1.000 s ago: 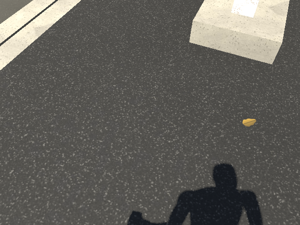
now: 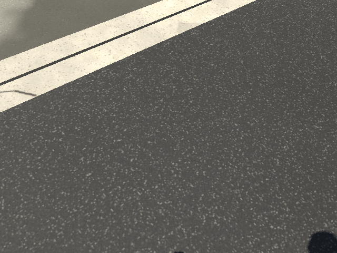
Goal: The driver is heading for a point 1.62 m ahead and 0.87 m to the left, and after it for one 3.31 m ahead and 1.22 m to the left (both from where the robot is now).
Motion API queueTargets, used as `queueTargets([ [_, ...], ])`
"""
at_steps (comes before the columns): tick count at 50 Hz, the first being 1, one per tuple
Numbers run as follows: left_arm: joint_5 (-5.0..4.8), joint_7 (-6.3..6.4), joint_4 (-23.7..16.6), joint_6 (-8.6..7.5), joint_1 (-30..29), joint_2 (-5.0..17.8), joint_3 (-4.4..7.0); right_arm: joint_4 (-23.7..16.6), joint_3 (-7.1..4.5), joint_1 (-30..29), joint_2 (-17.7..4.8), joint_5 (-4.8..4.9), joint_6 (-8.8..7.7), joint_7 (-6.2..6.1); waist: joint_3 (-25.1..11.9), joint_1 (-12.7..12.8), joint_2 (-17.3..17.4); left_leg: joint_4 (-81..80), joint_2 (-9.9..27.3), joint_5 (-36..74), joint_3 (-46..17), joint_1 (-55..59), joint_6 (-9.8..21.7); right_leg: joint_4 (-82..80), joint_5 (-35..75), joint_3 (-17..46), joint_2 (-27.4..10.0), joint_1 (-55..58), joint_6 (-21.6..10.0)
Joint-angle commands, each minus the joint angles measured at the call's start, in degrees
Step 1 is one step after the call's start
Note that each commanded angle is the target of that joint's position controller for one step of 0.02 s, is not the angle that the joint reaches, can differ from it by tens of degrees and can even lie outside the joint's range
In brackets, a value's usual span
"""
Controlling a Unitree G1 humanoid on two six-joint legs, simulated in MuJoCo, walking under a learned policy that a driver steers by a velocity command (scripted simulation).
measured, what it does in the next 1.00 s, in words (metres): steps on the spot, turning left: right foot, then left foot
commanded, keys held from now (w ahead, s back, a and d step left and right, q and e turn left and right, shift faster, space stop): q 0.92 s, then no key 0.08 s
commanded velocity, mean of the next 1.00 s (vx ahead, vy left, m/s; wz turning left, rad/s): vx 0.00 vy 0.00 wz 0.59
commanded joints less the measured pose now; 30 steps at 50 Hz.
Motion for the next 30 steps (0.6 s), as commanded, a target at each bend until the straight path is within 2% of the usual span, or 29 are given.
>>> queueTargets([
  [1,-0.21,-0.4,-3.9,-0.98,-2.0,3.5,0.5,-4.5,-3.26,-0.6,-10.6,-0.04,-0.23,-0.53,-8.4,-0.6,9.5,-5.9,13.3,9.9,-16.6,10.5,9.9,-6.7,0.0,1.5,0.2,-0.6,0.5],
  [4,-0.53,-1.01,-3.9,-1.47,-1.6,4.1,0.61,-4.9,-3.39,-1.2,-10.7,-0.01,0.18,-0.05,-7.8,-0.8,10.2,-5.5,12.7,9.0,-20.0,8.5,10.0,-11.8,-1.4,1.8,1.2,3.6,-0.1],
  [7,-0.76,-1.73,-3.9,-2.18,-0.3,4.5,0.78,-5.4,-3.46,-2.2,-10.6,0.48,0.56,0.3,-8.3,-0.4,10.7,-4.0,11.9,11.6,-23.7,9.5,9.5,-18.3,-1.5,2.0,1.9,7.1,-1.1],
  [9,-0.68,-2.2,-3.1,-2.61,3.0,4.6,1.06,-5.8,-3.38,-4.1,-10.2,1.27,0.97,0.17,-8.5,1.9,10.2,-1.6,9.5,11.5,-23.6,7.9,7.2,-29.5,5.6,0.7,2.0,13.8,-2.5],
  [10,-0.28,-2.15,-2.5,-2.63,5.0,6.0,1.6,-5.9,-3.15,-3.9,-9.2,1.5,1.07,-0.03,-9.1,2.4,8.5,0.7,7.3,6.4,-22.0,4.1,4.8,-33.9,11.5,2.0,-1.3,19.9,-3.9],
  [11,0.69,-1.79,-2.9,-2.25,6.2,9.8,2.4,-6.0,-2.4,-1.5,-6.3,0.96,1.08,0.03,-10.2,0.9,-1.5,11.1,1.9,-9.3,-15.2,-3.8,1.4,-35.9,15.3,11.6,-12.6,26.8,-8.2],
  [12,2.23,-1.73,-2.7,-1.83,4.8,13.1,2.92,-7.6,-2.86,-1.0,-7.3,1.34,0.54,0.08,-6.2,-0.9,-16.4,22.2,-6.4,-26.1,-3.8,-15.1,-2.1,-38.2,25.2,24.9,-22.5,24.5,-18.0],
  [13,2.3,-1.46,-4.6,-2.16,2.0,9.7,2.12,-6.4,-4.34,0.1,-12.1,0.11,0.06,0.13,-5.5,-0.5,-11.1,34.7,-1.8,-25.4,-4.7,-15.9,-4.5,-38.0,26.2,24.7,-25.1,21.9,-21.2],
  [14,1.71,-0.97,-5.6,-2.12,-1.1,6.6,1.23,-4.9,-5.11,1.0,-13.3,0.53,0.27,0.38,-5.0,-1.7,-7.5,39.2,-1.0,-21.5,-4.3,-15.3,-5.3,-37.0,24.9,18.4,-21.4,20.7,-18.8],
  [15,0.99,-0.67,-6.1,-1.96,-3.0,5.5,0.86,-3.4,-5.01,2.2,-11.8,0.58,0.92,0.27,-4.0,-2.3,-5.9,41.7,-0.6,-18.3,-3.4,-15.6,-6.4,-36.2,22.5,13.1,-17.4,20.7,-16.1],
  [16,0.17,-0.38,-6.2,-1.88,-3.1,4.8,0.58,-3.2,-4.67,2.4,-10.4,0.43,1.42,0.24,-3.3,-1.5,-6.0,44.2,-0.4,-15.5,-3.1,-17.5,-7.3,-36.0,22.8,10.6,-16.2,21.8,-15.5],
  [17,0.11,-0.08,-6.1,-1.61,-2.3,4.9,0.37,-3.3,-4.14,2.1,-8.7,0.72,1.68,0.47,-2.9,-1.1,-5.9,44.7,0.0,-14.2,-1.7,-17.6,-8.0,-36.1,24.6,7.8,-15.0,21.7,-15.6],
  [19,0.6,0.34,-5.7,-0.95,0.4,5.6,0.53,-4.9,-3.37,-1.1,-7.0,1.38,1.59,0.73,-2.9,1.0,-7.1,40.1,1.1,-12.0,1.3,-18.8,-8.9,-36.5,25.6,4.5,-14.2,24.8,-16.2],
  [21,0.81,0.52,-5.3,-0.44,2.8,6.8,0.95,-6.2,-2.83,-3.7,-6.2,1.27,1.46,0.91,-4.0,3.0,-8.1,34.1,2.9,-12.2,2.4,-18.9,-9.6,-36.2,27.3,3.9,-15.7,29.0,-17.1],
  [23,0.58,0.2,-5.4,-0.11,2.8,8.4,1.48,-7.0,-2.24,-4.3,-5.3,0.86,1.41,1.36,-5.2,3.5,-8.6,28.0,4.4,-13.0,4.0,-15.0,-9.5,-35.8,28.5,2.1,-16.7,29.2,-17.3],
  [25,0.22,-0.37,-5.5,0.09,2.0,9.9,1.98,-7.3,-1.97,-4.1,-5.2,0.79,1.42,1.79,-5.5,3.3,-9.3,22.5,4.7,-13.2,6.3,-9.5,-8.6,-35.6,29.9,0.0,-17.4,26.7,-17.0],
  [28,-0.8,-1.08,-5.2,-0.09,2.2,10.8,2.3,-7.3,-2.46,-2.7,-6.3,1.05,1.85,2.31,-5.6,2.6,-9.8,14.6,4.0,-11.5,8.3,-4.6,-6.7,-33.7,29.9,-1.1,-18.6,26.2,-16.0],
  [30,-2.02,-1.26,-4.9,-0.3,1.0,10.7,2.28,-6.3,-2.87,0.5,-6.2,1.01,2.09,2.65,-5.9,0.1,-8.8,3.6,2.8,-4.1,9.9,1.9,-4.0,-29.3,27.7,-3.3,-18.1,24.4,-13.2],
])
